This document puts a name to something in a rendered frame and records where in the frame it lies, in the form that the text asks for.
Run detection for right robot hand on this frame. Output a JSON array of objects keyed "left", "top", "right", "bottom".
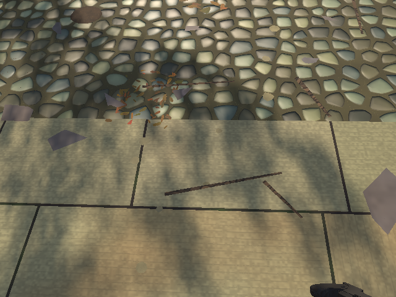
[{"left": 310, "top": 282, "right": 372, "bottom": 297}]

